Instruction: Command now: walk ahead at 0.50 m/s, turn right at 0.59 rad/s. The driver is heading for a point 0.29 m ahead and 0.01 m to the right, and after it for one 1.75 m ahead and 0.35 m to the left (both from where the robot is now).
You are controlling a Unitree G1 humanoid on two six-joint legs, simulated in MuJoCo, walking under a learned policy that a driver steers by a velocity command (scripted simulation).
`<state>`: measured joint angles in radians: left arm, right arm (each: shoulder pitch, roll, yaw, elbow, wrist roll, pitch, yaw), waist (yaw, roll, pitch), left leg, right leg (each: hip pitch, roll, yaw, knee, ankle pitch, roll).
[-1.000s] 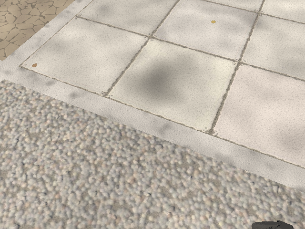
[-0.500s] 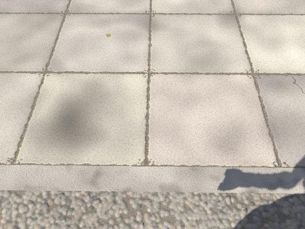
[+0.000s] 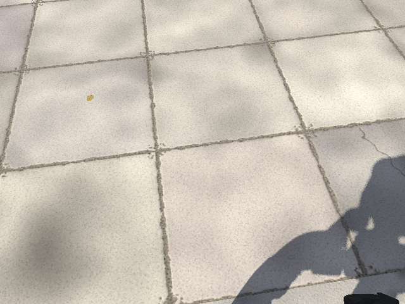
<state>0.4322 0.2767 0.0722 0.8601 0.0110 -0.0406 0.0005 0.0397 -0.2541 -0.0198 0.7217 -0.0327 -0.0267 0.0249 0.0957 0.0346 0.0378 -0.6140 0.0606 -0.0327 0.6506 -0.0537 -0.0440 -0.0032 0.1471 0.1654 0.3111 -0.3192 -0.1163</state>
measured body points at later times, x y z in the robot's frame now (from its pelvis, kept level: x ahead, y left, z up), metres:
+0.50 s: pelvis +0.26 +0.00 +0.00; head +0.29 +0.00 +0.45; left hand +0.50 +0.19 -0.09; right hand +0.17 -0.24 -0.13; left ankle +0.19 +0.13 -0.74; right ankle +0.36 -0.12 -0.72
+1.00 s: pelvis +0.33 +0.00 -0.01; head +0.34 +0.03 +0.44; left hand +0.37 +0.28 -0.14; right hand +0.52 -0.24 -0.11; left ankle +0.33 +0.09 -0.74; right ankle +0.37 -0.11 -0.73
